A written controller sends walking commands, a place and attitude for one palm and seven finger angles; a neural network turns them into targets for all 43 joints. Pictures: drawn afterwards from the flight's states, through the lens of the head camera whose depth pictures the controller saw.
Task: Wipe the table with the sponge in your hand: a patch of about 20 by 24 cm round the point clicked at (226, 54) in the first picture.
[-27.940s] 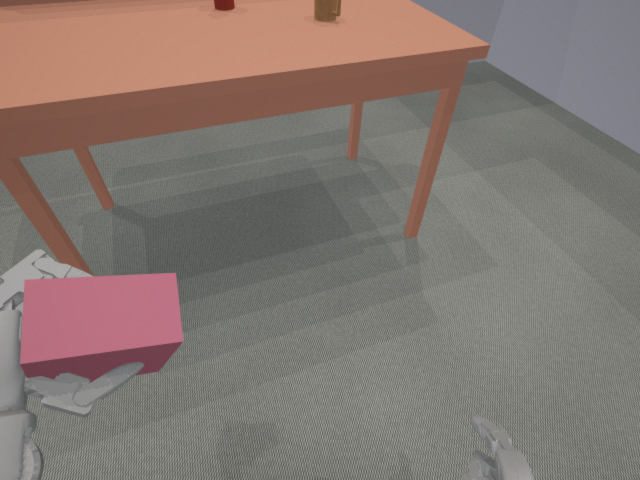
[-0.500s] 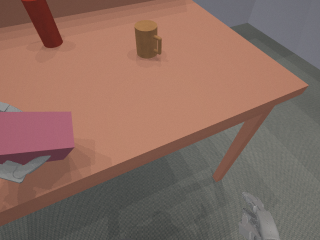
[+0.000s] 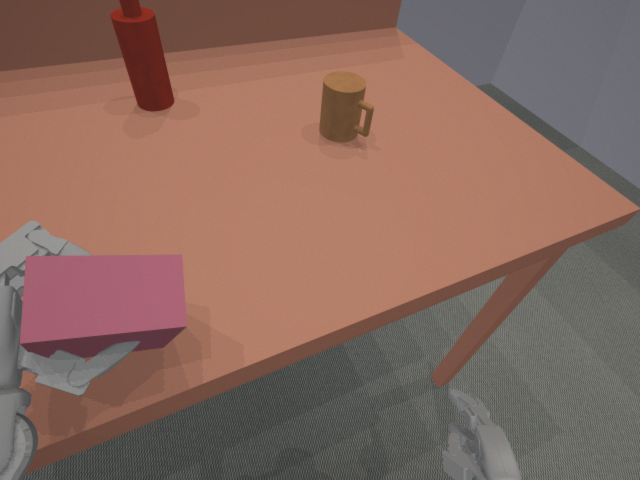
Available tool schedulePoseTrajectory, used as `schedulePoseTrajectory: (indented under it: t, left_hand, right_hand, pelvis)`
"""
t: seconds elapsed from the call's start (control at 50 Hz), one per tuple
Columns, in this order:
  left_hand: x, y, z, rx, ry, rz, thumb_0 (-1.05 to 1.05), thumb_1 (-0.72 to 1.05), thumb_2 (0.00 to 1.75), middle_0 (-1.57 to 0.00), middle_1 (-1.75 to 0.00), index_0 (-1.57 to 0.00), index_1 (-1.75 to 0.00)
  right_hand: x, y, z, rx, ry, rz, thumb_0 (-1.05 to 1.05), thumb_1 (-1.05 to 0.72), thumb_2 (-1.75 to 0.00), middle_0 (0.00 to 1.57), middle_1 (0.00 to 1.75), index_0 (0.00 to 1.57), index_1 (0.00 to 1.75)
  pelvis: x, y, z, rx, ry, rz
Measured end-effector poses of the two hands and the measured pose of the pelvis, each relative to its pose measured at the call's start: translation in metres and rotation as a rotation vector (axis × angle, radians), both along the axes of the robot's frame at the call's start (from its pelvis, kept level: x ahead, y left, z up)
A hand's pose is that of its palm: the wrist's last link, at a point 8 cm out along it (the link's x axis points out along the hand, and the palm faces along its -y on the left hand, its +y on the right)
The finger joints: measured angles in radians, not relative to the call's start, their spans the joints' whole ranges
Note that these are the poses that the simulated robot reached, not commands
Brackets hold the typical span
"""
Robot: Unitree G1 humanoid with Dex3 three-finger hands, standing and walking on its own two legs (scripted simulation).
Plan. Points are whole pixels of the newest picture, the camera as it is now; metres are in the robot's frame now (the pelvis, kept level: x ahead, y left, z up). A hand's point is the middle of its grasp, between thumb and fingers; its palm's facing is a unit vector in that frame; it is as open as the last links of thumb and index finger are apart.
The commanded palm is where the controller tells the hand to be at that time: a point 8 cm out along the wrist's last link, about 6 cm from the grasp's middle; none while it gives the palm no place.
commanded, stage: come to a stop and stand still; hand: left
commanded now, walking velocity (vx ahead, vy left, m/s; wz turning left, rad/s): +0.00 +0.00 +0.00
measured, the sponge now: (129, 309) +0.24 +0.21 +0.14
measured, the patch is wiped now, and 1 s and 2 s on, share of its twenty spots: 0.00 0.00 0.00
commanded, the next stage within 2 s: look again from close up in 0.24 s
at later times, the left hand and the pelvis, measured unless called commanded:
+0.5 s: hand (66, 312) +0.22 +0.26 +0.16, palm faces +0.42 -0.84 -0.35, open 10.1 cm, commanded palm +0.16 +0.29 +0.17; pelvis +0.00 +0.00 +0.00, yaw +1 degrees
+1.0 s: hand (83, 294) +0.23 +0.24 +0.17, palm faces +0.36 -0.77 -0.53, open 10.1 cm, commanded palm +0.16 +0.27 +0.19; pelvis -0.01 -0.03 -0.01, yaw +0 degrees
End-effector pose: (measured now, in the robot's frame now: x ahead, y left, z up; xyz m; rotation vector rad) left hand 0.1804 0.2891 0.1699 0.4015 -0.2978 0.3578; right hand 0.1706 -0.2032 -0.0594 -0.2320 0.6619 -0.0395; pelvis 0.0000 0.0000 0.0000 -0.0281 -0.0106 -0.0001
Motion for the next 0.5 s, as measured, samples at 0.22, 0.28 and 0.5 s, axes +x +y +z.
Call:
schedulePoseTrajectory:
  t: [0.22,0.28,0.5]
  left_hand:
    - [-0.001,0.014,-0.001,0.002,0.008,0.025,-0.01,-0.5,1.05,-0.73,-1.35,-0.74,-1.36]
    - [-0.002,0.013,0.0,0.007,0.012,0.027,-0.01,-0.5,1.05,-0.73,-1.35,-0.74,-1.36]
    - [-0.005,0.006,0.001,0.016,0.019,0.044,-0.01,-0.5,1.05,-0.73,-1.35,-0.74,-1.36]
  right_hand:
    - [0.008,0.006,-0.002,-0.013,0.02,0.006,0.01,-0.91,-0.9,0.21,0.3,0.2,0.3]
    - [0.007,0.002,-0.003,-0.015,0.023,-0.002,0.01,-0.91,-0.9,0.21,0.3,0.2,0.3]
    - [0.001,-0.014,-0.006,-0.023,0.041,-0.03,0.01,-0.91,-0.9,0.21,0.3,0.2,0.3]
  pelvis:
    - [0.003,0.011,-0.001,0.0,-0.004,0.008]
    - [0.003,0.011,-0.001,-0.003,-0.007,0.01]
    - [0.003,0.003,0.0,-0.004,-0.006,0.015]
